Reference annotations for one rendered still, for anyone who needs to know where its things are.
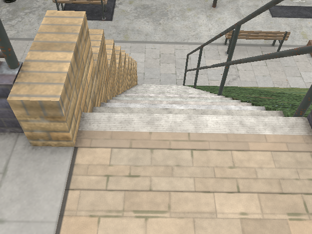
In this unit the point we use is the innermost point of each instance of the stairs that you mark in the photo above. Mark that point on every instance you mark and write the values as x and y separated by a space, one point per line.
179 100

